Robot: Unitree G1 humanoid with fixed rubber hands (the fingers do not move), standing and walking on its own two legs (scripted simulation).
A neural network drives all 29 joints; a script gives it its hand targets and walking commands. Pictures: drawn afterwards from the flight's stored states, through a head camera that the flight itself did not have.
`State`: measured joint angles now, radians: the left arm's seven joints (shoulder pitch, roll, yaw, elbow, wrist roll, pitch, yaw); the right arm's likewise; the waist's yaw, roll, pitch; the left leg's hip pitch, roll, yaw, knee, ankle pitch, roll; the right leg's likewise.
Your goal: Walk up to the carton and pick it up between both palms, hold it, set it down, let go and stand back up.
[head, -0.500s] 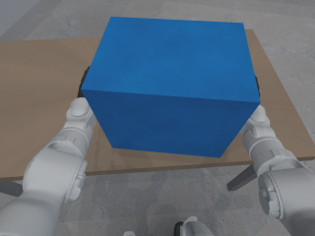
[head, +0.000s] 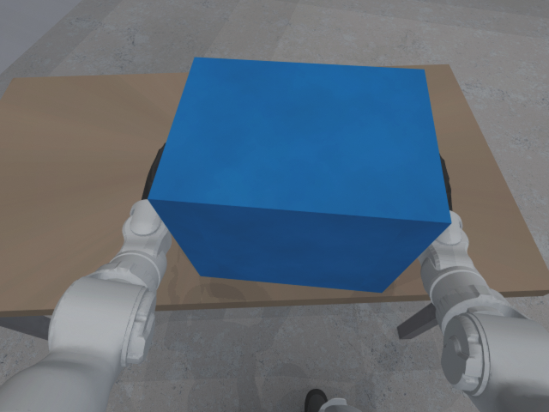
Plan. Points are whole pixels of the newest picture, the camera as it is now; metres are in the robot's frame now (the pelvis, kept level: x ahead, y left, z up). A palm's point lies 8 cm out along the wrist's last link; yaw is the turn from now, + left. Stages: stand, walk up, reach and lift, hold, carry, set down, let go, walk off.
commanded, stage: reach and lift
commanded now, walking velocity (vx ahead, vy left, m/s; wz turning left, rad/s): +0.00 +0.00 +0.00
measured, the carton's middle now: (297, 186) +0.45 -0.05 +0.02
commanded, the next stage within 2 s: none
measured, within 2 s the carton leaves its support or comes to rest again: leaves its support in 0.04 s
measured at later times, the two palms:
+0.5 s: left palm (158, 196) +0.44 +0.16 +0.04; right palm (436, 206) +0.39 -0.24 +0.04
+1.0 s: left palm (146, 170) +0.44 +0.15 +0.10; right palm (452, 183) +0.39 -0.25 +0.08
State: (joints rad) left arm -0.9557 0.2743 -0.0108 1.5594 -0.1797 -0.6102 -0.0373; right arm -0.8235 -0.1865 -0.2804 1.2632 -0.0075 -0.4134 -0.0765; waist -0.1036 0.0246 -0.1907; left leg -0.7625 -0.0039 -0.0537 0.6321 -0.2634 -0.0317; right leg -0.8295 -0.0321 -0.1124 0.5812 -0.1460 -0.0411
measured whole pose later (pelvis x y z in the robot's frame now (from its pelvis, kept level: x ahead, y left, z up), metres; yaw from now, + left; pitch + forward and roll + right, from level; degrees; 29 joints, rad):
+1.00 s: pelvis +0.01 +0.02 +0.02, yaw -2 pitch +17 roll +0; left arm -0.73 0.18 -0.01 1.05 -0.22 -0.27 0.04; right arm -0.64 -0.29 -0.12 0.90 0.14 -0.16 -0.07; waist -0.04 0.09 -0.21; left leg -0.56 0.00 -0.02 0.48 -0.22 0.00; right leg -0.61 -0.02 -0.08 0.37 -0.07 0.00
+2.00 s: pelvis +0.00 +0.01 +0.03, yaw -1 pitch -1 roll +0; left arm -0.55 0.11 0.29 0.30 0.05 0.47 -0.06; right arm -0.62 -0.21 -0.16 0.57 0.11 0.30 -0.06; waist -0.06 -0.01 -0.04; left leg -0.15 0.00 -0.04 0.34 -0.18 -0.01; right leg -0.21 -0.01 -0.10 0.27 -0.05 -0.02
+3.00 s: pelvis +0.01 +0.02 +0.03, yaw -1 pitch -2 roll -1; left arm -0.52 0.08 0.31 0.08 0.08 0.68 -0.06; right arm -0.62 -0.23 -0.14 0.44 0.18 0.45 -0.06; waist -0.05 0.01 -0.05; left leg -0.12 0.00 -0.03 0.36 -0.21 0.00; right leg -0.16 -0.01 -0.09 0.25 -0.06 -0.01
